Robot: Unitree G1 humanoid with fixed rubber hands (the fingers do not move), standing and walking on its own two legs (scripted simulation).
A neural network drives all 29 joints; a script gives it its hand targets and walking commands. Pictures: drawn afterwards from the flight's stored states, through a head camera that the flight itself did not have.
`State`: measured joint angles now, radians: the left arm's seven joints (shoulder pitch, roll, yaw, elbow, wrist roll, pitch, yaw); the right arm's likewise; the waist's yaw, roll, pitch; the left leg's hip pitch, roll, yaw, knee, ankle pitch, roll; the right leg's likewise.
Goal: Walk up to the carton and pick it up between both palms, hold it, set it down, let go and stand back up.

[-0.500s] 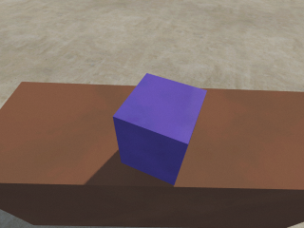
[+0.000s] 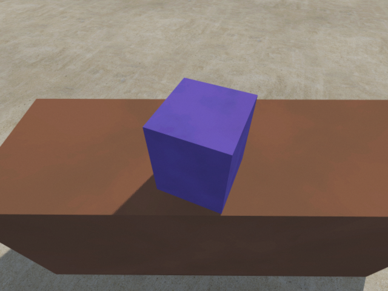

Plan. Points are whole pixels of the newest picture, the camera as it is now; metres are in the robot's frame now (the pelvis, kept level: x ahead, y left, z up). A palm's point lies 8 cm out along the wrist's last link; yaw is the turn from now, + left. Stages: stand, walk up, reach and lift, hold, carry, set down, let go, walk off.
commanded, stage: walk up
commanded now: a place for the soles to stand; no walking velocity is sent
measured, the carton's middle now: (202, 146) +0.48 -0.02 +0.01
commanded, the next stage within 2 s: none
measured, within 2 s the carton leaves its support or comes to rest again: neither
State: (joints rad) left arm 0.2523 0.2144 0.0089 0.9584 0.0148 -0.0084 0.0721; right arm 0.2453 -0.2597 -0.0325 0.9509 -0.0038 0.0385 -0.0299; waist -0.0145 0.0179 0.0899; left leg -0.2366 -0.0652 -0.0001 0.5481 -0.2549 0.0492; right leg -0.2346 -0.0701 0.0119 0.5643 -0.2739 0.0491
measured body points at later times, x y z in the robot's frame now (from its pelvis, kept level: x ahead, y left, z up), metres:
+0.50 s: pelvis -0.02 +0.00 +0.00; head +0.00 +0.00 +0.45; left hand +0.04 +0.26 -0.13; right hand +0.00 -0.27 -0.14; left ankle +0.03 +0.09 -0.73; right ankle +0.00 -0.12 -0.73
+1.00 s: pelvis +0.01 +0.00 +0.01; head +0.02 -0.01 +0.46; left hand +0.05 +0.25 -0.13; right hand +0.05 -0.27 -0.13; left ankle +0.03 +0.09 -0.73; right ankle +0.00 -0.12 -0.73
